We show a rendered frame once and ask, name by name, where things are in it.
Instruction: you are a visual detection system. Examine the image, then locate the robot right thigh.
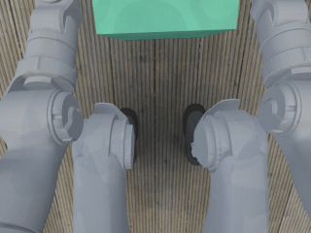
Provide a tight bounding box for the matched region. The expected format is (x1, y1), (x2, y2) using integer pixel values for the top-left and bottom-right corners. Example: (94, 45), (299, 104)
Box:
(197, 110), (269, 233)

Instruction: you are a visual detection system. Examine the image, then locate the robot left forearm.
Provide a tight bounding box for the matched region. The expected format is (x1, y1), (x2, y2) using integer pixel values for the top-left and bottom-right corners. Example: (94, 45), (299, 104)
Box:
(0, 0), (84, 136)

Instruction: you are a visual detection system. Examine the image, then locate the right robot foot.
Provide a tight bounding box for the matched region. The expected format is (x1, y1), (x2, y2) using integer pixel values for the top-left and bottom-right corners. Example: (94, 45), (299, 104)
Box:
(183, 104), (206, 166)

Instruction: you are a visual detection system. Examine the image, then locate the robot right upper arm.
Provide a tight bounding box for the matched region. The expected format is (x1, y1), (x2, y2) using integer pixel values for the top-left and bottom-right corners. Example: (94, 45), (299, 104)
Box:
(257, 81), (311, 220)

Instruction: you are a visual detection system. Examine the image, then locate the robot right forearm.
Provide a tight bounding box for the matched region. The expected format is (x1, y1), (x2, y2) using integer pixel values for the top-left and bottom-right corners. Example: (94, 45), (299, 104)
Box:
(250, 0), (311, 87)

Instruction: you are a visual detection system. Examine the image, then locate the carton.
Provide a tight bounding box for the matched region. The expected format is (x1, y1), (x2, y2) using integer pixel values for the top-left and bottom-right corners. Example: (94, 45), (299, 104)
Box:
(92, 0), (239, 41)

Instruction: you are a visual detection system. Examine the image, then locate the robot left upper arm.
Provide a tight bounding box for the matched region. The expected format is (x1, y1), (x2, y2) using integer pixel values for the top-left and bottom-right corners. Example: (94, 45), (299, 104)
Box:
(0, 88), (84, 233)

